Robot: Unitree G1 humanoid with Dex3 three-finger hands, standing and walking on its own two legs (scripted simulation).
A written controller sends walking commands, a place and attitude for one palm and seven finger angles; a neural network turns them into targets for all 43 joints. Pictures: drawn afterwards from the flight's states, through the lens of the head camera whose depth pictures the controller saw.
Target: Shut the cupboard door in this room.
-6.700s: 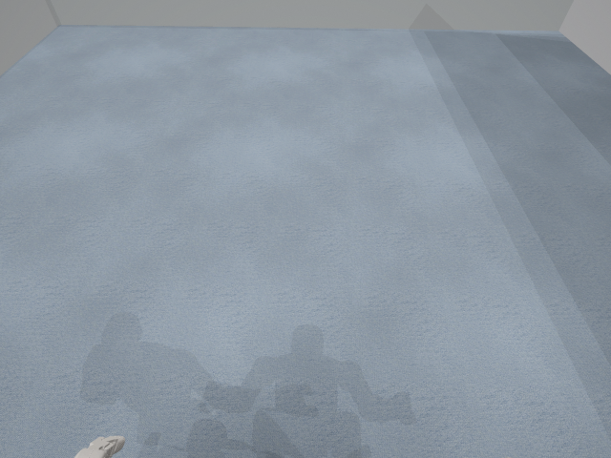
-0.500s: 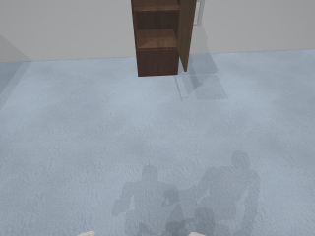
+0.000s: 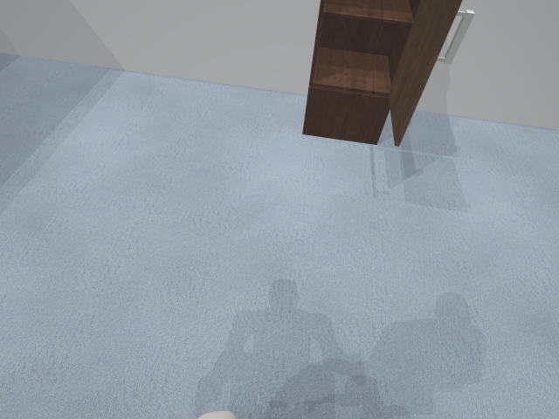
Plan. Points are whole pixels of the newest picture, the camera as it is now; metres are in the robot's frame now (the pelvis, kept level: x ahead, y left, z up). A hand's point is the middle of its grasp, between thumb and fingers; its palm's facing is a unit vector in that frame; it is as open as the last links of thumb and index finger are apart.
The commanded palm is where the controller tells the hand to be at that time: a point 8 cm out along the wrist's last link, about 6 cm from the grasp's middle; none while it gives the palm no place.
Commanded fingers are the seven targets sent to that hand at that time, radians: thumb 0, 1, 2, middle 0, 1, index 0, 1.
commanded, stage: turn or walk to find it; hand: left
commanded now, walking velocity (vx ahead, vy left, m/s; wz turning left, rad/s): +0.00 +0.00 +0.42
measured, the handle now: (451, 37) +1.23 -0.45 +0.00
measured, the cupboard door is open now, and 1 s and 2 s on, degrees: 91 91 91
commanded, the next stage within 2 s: none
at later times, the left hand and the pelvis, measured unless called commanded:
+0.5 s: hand out of the picture +0.09 +0.18 -0.14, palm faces +0.18 -0.94 -0.28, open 7.3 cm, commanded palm none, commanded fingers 0.00 0.90 0.90 -0.20 -0.30 -0.20 -0.30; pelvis +0.01 -0.03 +0.00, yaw +10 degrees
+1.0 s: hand out of the picture -0.06 +0.20 -0.17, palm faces +0.43 -0.87 -0.25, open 7.3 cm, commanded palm none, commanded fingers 0.00 0.90 0.90 -0.20 -0.30 -0.20 -0.30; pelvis +0.00 -0.01 +0.00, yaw +24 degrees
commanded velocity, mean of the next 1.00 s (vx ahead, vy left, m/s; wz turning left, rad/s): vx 0.00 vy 0.00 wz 0.42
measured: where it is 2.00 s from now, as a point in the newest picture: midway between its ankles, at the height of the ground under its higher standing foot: outside the picture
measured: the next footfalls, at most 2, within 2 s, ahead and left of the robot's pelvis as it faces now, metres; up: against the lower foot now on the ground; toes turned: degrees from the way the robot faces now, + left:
right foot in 0.48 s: +0.07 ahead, -0.14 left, +0.00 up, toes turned +6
left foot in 0.92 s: -0.02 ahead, +0.10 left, +0.00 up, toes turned +27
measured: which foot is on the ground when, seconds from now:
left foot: down 0.00-0.48, up 0.50-0.90, down 0.92-1.00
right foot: down 0.00-0.00, up 0.02-0.46, down 0.48-0.92, up 0.94-1.00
